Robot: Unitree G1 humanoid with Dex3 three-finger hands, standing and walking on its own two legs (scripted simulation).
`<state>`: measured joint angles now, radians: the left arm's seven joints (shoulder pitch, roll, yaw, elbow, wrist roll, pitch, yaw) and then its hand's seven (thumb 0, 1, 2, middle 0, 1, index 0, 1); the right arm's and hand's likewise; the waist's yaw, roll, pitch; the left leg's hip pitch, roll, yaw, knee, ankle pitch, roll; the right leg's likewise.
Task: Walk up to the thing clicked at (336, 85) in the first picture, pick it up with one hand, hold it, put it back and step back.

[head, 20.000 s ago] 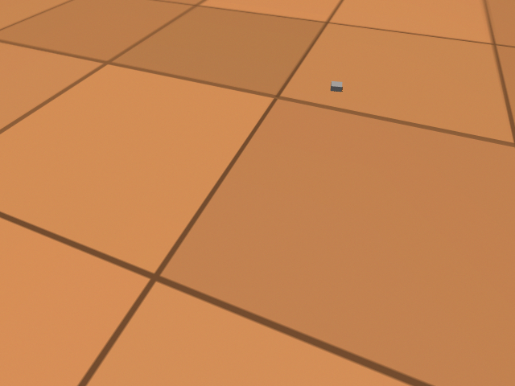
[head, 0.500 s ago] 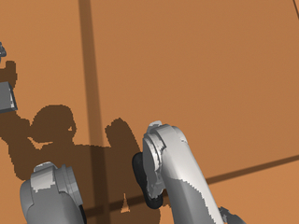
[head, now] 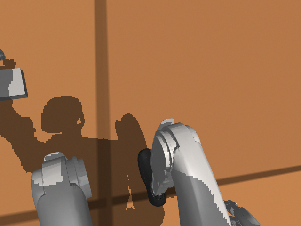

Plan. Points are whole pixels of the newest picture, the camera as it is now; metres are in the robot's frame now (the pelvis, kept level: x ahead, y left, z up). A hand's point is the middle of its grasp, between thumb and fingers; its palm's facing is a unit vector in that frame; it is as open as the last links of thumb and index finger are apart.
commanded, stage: close in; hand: left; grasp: from above
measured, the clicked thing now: (9, 84) +0.54 +0.27 -0.31
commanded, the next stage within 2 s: rest palm in 0.08 s
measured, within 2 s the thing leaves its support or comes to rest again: neither
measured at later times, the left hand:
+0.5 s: hand (3, 86) +0.51 +0.26 -0.24, palm faces -0.49 -0.05 -0.87, open 13.1 cm
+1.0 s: hand (3, 89) +0.51 +0.27 -0.27, palm faces -0.47 -0.07 -0.88, open 13.0 cm
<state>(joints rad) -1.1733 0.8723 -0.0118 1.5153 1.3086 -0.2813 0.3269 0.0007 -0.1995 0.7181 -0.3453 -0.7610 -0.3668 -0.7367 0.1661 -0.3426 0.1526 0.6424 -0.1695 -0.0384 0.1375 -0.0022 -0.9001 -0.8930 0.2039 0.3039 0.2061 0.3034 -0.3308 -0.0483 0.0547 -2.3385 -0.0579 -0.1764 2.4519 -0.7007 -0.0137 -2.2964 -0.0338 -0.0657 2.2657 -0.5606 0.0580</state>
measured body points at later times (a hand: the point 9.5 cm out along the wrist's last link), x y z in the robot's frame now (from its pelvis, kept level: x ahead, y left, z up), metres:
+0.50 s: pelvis +0.00 +0.01 -0.01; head +0.29 +0.10 +0.32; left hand +0.53 +0.26 -0.19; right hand +0.00 -0.24 -0.06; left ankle +0.07 +0.12 -0.29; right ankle +0.13 -0.14 -0.29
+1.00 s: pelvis +0.01 +0.01 -0.01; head +0.31 +0.12 +0.30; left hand +0.53 +0.27 -0.22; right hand +0.01 -0.25 -0.04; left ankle +0.07 +0.12 -0.29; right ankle +0.13 -0.14 -0.29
